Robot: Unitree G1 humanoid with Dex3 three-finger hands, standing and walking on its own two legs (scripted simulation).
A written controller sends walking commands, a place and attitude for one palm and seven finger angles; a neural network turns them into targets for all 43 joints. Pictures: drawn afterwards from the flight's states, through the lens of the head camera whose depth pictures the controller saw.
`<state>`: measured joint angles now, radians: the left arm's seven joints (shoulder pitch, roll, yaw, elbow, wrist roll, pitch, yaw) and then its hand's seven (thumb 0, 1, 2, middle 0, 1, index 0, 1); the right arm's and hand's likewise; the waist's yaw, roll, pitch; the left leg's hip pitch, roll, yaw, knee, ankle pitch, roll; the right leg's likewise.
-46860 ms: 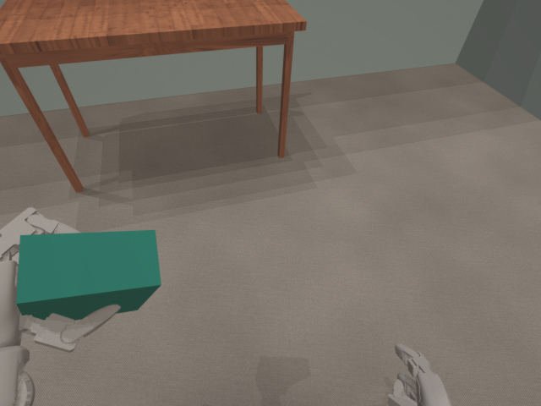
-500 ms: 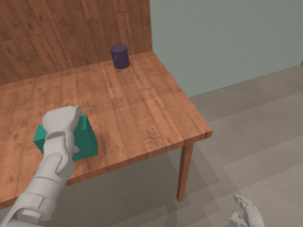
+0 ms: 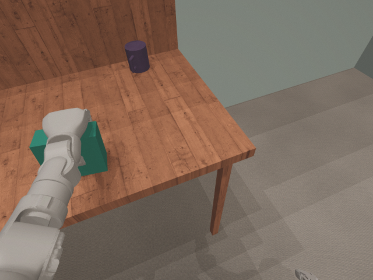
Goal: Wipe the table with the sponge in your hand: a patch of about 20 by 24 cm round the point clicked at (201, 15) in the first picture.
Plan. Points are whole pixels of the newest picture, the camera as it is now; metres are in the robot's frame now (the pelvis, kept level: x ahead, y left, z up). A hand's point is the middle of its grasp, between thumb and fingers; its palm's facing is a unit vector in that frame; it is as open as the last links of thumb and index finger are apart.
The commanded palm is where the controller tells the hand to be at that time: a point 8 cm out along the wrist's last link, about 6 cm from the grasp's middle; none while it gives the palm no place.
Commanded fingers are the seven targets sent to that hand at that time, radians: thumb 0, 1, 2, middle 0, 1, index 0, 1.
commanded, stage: wipe forward along the middle lane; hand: left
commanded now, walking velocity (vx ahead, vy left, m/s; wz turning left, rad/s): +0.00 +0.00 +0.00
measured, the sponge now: (76, 157) +0.38 +0.31 +0.03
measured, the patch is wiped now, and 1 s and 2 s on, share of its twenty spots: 1.00 1.00 1.00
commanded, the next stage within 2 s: slide back across to the first lane in 0.94 s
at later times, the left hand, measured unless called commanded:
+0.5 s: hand (73, 125) +0.44 +0.31 +0.08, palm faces -0.09 +0.05 -0.99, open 10.2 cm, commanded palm +0.44 +0.31 +0.12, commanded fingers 0.00 0.10 1.30 -1.20 -1.60 -1.20 -1.60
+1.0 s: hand (71, 112) +0.49 +0.34 +0.08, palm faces -0.11 +0.01 -0.99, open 10.2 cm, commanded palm +0.49 +0.34 +0.11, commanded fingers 0.00 0.10 1.30 -1.20 -1.60 -1.20 -1.60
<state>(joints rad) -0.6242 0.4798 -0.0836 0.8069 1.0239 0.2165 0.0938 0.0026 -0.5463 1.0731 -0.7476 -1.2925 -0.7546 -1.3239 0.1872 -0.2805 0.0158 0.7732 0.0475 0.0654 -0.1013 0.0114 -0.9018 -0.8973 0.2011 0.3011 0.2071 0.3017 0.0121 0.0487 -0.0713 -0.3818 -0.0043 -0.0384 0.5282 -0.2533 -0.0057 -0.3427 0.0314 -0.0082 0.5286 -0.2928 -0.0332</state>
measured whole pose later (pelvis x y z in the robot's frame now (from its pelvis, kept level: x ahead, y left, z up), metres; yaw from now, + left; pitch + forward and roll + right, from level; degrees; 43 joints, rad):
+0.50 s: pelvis -0.01 +0.01 -0.01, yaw -1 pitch +11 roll -1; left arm -0.89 0.57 -0.05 1.16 1.06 0.17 0.19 0.01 -0.55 1.08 -0.75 -1.29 -0.76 -1.32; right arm 0.27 -0.27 0.01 0.80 0.05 0.03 -0.07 0.01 -0.90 -0.90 0.20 0.30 0.21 0.30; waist -0.07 0.03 -0.09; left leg -0.52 0.00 -0.03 0.58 -0.25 0.00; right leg -0.47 0.04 0.00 0.56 -0.27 -0.02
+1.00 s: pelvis +0.02 +0.02 -0.01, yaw -2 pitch +16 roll -2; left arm -0.95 0.67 0.02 1.21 1.09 0.11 0.15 0.01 -0.55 1.08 -0.75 -1.30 -0.75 -1.33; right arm 0.36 -0.28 -0.01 0.79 0.04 0.03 -0.05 0.01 -0.90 -0.90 0.20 0.30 0.21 0.30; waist -0.09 0.03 -0.12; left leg -0.60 0.01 -0.01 0.64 -0.32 0.02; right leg -0.53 0.04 0.02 0.56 -0.31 -0.01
